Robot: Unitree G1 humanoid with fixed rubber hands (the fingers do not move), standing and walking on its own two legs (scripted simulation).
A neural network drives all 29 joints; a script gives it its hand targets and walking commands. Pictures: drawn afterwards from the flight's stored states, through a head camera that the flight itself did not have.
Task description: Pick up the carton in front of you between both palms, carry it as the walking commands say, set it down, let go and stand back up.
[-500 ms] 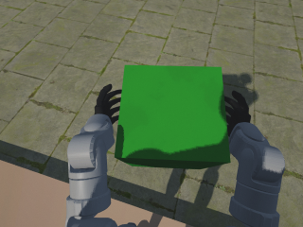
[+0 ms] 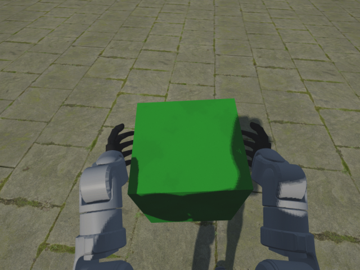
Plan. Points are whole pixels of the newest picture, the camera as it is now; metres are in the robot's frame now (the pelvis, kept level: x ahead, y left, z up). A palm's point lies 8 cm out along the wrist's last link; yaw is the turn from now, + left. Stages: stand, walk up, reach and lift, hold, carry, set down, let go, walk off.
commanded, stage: carry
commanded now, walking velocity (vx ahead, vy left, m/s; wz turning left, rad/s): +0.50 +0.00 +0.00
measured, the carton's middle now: (188, 167) +0.36 -0.02 +0.04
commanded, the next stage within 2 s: none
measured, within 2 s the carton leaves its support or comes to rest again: neither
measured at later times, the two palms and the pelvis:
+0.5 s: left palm (145, 132) +0.62 +0.11 -0.10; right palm (224, 127) +0.65 -0.19 -0.11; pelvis +0.30 -0.06 -0.13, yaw +0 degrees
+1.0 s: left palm (146, 66) +0.93 +0.11 -0.01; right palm (216, 65) +0.91 -0.19 +0.00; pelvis +0.61 -0.02 -0.10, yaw -1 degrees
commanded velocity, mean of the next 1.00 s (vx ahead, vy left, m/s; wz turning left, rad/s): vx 0.50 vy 0.00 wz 0.00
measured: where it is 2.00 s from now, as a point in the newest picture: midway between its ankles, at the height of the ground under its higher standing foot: (179, 146)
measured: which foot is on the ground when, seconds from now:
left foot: down 0.00-0.32, up 0.34-0.68, down 0.70-1.00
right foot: up 0.00-0.24, down 0.26-0.70, up 0.72-1.00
